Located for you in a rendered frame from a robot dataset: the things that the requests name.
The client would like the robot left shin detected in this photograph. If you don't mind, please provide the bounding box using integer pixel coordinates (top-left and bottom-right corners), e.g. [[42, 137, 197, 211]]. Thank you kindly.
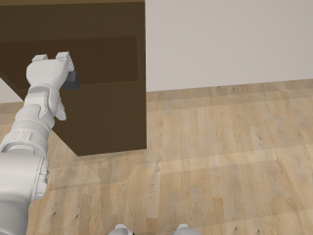
[[115, 224, 127, 229]]

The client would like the handle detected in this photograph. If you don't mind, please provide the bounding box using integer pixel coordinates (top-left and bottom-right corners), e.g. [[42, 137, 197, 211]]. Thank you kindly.
[[63, 64, 80, 91]]

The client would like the left robot hand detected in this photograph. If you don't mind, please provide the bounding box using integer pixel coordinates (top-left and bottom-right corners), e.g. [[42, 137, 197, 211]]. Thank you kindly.
[[26, 51, 74, 120]]

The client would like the cabinet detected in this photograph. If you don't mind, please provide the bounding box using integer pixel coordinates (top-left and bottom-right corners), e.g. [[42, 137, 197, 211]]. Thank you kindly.
[[0, 0, 147, 157]]

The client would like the robot right shin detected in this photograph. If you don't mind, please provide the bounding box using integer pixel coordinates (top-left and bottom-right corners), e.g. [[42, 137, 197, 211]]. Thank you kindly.
[[176, 224, 188, 231]]

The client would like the left robot upper arm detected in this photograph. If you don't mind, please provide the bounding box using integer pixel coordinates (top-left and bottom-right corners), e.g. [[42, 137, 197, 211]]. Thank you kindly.
[[0, 152, 50, 235]]

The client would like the robot shin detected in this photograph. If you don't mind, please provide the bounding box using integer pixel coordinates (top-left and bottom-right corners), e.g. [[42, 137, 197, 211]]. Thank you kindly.
[[115, 224, 127, 229], [176, 224, 188, 231]]

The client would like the drawer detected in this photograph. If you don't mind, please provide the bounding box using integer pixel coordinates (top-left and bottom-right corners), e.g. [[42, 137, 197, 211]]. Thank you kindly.
[[0, 35, 139, 89]]

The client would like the robot left forearm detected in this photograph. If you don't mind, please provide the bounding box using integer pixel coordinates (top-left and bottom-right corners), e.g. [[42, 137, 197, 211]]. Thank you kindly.
[[0, 83, 60, 159]]

